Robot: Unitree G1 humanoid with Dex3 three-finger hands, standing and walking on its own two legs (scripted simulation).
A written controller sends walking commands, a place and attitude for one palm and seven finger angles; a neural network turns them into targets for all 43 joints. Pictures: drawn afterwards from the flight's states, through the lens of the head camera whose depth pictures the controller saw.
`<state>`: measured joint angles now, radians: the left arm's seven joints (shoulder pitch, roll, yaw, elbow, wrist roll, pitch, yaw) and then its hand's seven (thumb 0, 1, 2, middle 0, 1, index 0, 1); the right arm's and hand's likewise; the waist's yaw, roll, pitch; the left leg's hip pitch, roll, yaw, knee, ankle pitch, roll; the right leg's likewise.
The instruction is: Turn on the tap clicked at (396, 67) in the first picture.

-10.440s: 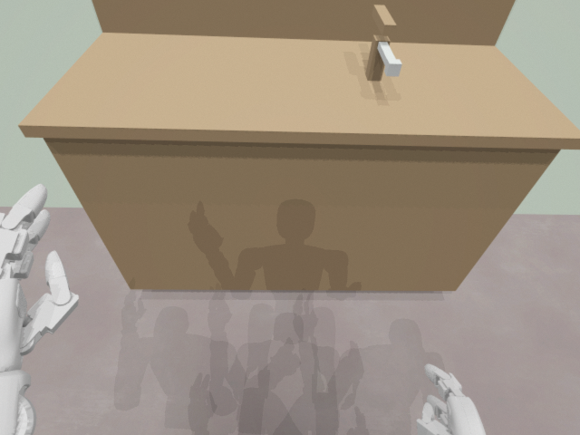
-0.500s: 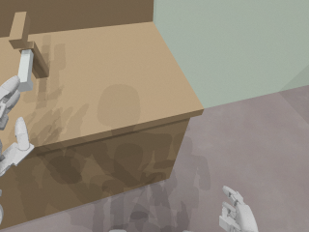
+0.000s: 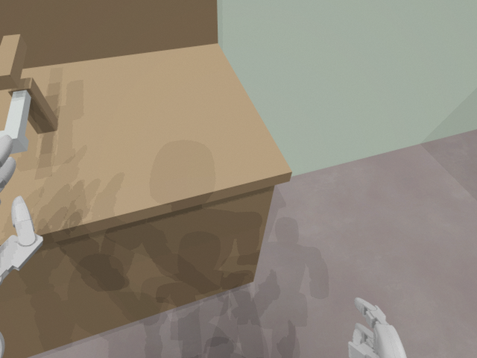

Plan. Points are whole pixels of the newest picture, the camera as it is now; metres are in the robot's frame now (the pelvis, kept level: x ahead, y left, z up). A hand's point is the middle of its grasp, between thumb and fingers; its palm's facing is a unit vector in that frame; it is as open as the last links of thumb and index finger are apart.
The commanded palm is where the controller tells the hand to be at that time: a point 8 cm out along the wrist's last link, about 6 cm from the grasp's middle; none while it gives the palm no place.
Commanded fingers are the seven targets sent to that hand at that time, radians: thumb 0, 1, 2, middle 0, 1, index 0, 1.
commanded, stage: come to a stop and stand still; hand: left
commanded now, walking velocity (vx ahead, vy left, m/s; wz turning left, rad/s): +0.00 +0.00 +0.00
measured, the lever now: (13, 141) +0.39 +0.38 +0.14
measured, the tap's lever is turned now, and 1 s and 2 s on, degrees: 0 0 0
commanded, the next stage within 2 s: look again from close up in 0.50 s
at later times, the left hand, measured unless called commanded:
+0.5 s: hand (43, 230) +0.24 +0.26 +0.14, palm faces +0.35 -0.84 -0.41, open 7.4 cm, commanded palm +0.18 +0.28 +0.18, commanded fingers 0.00 0.90 0.90 -0.20 -0.30 -0.20 -0.30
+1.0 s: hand (17, 230) +0.23 +0.28 +0.16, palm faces +0.38 -0.86 -0.34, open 7.5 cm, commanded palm +0.17 +0.31 +0.18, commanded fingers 0.00 0.90 0.90 -0.20 -0.30 -0.20 -0.30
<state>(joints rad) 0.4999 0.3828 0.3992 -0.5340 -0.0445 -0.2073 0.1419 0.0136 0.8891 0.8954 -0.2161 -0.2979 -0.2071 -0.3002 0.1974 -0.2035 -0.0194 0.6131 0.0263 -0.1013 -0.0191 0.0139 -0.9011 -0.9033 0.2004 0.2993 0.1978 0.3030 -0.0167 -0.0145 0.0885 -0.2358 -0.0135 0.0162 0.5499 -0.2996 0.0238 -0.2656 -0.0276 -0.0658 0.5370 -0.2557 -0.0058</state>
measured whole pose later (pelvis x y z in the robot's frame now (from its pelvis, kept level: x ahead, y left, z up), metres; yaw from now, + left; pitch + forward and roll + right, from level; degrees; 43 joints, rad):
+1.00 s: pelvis +0.00 +0.04 +0.01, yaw -2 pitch +0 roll -1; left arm 0.41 0.32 0.34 -0.47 -0.04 -0.17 0.13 0.02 0.89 0.90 -0.21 -0.30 -0.20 -0.30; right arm 0.17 -0.19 0.04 0.57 -0.03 -0.09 -0.03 0.01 -0.90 -0.90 0.20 0.30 0.20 0.30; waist 0.03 -0.02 0.06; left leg -0.19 -0.03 0.06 0.43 -0.24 0.07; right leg -0.21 -0.03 0.00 0.37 -0.15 0.04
